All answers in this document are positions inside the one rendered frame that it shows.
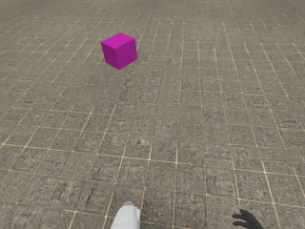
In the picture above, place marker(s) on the left robot thigh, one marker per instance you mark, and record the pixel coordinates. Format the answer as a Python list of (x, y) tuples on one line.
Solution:
[(127, 217)]

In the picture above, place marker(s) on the carton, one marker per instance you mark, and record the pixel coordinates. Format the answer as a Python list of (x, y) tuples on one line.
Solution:
[(119, 50)]

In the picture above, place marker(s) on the right robot hand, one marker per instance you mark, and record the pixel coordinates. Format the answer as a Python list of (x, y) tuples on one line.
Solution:
[(252, 222)]

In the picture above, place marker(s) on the robot left shin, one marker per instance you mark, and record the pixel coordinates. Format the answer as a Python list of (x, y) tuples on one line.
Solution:
[(128, 203)]

